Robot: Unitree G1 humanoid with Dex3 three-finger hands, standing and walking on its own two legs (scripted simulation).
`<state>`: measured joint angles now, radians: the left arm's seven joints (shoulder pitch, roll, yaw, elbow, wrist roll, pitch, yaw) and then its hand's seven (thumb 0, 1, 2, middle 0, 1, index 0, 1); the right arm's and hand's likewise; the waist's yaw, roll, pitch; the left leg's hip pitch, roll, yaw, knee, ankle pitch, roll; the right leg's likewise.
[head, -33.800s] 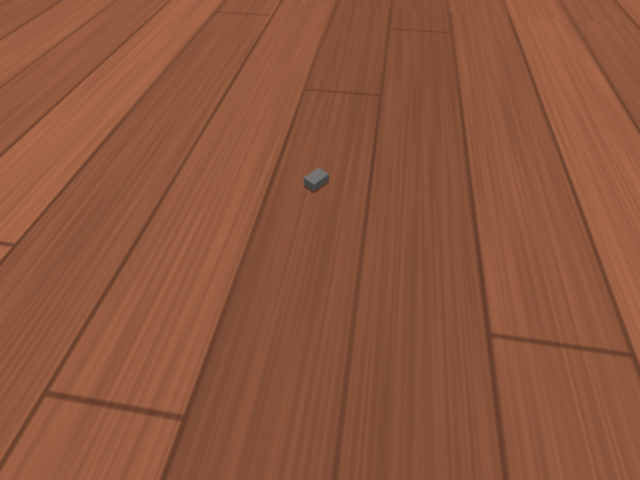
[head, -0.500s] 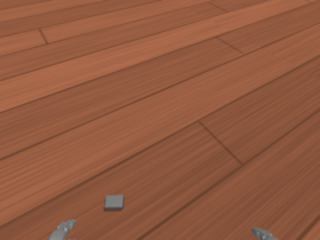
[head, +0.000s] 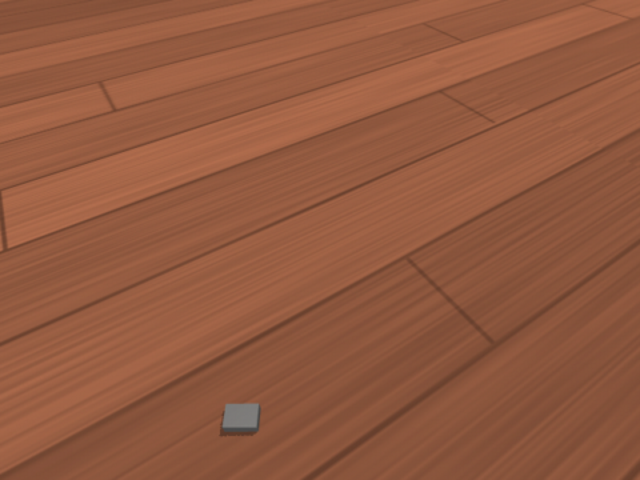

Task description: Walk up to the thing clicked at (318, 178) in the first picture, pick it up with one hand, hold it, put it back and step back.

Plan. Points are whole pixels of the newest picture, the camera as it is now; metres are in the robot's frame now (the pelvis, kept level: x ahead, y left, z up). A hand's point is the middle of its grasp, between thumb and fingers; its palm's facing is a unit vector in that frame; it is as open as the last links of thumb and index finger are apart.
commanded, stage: stand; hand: left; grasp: from above
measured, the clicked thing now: (242, 417) +0.43 +0.28 -0.76
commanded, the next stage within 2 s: step back in 1.74 s
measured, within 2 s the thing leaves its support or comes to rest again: neither
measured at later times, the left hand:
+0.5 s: hand out of the picture +0.07 +0.23 -0.16, palm faces +0.02 -0.94 -0.34, open 7.4 cm
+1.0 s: hand out of the picture +0.10 +0.23 -0.15, palm faces +0.02 -0.94 -0.34, open 7.4 cm
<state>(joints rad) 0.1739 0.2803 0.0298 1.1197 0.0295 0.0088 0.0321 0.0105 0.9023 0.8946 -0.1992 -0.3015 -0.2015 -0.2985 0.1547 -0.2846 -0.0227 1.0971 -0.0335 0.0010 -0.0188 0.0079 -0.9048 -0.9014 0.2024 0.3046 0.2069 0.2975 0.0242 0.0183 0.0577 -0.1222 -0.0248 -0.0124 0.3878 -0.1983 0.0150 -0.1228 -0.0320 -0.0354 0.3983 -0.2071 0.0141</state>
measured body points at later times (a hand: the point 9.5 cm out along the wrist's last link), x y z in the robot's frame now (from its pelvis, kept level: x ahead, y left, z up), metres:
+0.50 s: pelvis +0.01 -0.01 +0.00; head +0.01 -0.02 +0.45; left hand +0.07 +0.28 -0.13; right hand +0.07 -0.30 -0.14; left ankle +0.01 +0.11 -0.74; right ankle +0.01 -0.13 -0.74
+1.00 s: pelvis +0.02 -0.02 +0.00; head +0.02 -0.03 +0.45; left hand +0.10 +0.27 -0.13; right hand +0.09 -0.31 -0.14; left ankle +0.01 +0.11 -0.74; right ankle +0.01 -0.13 -0.74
